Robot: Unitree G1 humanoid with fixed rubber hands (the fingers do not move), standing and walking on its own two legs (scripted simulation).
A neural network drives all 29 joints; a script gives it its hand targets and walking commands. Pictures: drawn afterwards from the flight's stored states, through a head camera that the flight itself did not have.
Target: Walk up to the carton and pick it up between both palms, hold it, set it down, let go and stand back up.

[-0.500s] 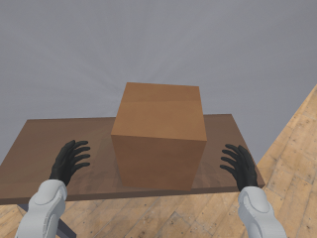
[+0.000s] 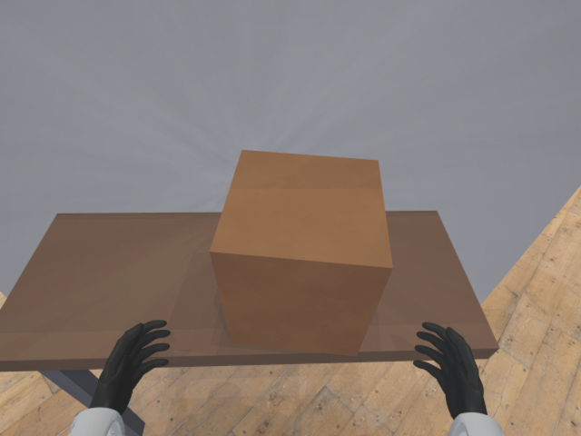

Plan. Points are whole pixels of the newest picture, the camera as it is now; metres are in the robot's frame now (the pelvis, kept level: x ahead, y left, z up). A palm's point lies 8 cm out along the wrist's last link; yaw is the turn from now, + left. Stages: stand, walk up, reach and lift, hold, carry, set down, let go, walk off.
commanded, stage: set down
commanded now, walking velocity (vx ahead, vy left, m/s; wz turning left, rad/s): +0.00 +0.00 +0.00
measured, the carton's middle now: (301, 256) +0.39 +0.01 +0.03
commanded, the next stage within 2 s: let go in 1.02 s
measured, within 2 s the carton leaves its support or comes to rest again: neither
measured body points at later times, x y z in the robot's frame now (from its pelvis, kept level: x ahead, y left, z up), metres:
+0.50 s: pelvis +0.00 +0.00 +0.00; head +0.00 +0.01 +0.45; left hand +0.18 +0.24 -0.04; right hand +0.18 -0.20 -0.04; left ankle -0.01 +0.11 -0.75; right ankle +0.00 -0.12 -0.75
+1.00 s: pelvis +0.00 +0.00 +0.00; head +0.00 +0.00 +0.45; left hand +0.16 +0.23 -0.08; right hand +0.16 -0.22 -0.08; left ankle -0.01 +0.11 -0.75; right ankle +0.00 -0.12 -0.75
